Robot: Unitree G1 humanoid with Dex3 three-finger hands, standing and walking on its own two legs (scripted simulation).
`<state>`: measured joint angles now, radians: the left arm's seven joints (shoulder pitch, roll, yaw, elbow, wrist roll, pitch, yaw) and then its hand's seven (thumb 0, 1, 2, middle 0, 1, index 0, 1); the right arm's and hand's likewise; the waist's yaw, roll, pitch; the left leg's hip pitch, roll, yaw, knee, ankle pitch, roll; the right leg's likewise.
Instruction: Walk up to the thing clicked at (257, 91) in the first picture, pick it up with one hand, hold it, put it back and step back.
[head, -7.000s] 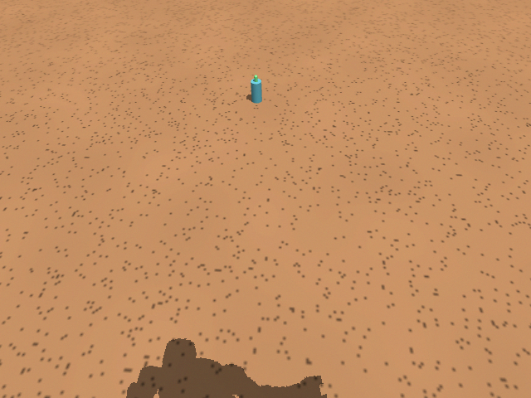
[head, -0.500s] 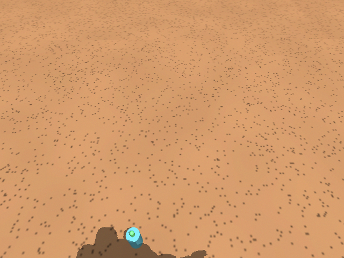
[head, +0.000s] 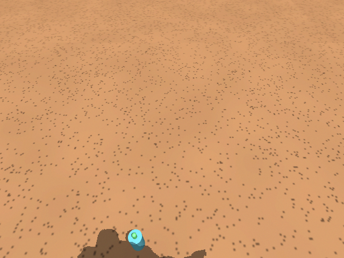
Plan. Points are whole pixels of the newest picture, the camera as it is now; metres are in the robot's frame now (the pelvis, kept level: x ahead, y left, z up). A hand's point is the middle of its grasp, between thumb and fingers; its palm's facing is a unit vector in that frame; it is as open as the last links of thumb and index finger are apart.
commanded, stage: stand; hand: left
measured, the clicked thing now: (136, 239) +0.34 +0.20 -0.69
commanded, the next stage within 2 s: none
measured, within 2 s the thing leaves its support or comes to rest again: neither
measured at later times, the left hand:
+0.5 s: hand out of the picture +0.08 +0.26 -0.15, palm faces -0.01 -0.94 -0.35, open 7.4 cm
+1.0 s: hand out of the picture +0.07 +0.25 -0.15, palm faces -0.02 -0.94 -0.35, open 7.4 cm
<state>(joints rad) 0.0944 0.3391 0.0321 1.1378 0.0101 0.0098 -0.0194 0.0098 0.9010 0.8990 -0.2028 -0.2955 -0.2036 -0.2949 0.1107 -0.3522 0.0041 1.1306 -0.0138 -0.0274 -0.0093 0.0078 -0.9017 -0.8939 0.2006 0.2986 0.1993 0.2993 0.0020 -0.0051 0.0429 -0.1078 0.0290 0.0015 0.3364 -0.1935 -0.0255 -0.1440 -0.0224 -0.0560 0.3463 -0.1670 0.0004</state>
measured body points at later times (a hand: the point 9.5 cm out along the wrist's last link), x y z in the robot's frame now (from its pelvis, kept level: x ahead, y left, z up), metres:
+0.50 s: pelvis +0.00 +0.00 +0.00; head +0.01 +0.00 +0.45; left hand +0.08 +0.31 -0.13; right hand +0.08 -0.30 -0.13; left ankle -0.01 +0.14 -0.75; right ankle +0.01 -0.12 -0.75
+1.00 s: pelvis +0.00 +0.00 +0.00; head +0.01 -0.01 +0.45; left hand +0.08 +0.30 -0.13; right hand +0.08 -0.30 -0.13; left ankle -0.01 +0.14 -0.75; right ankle +0.01 -0.12 -0.75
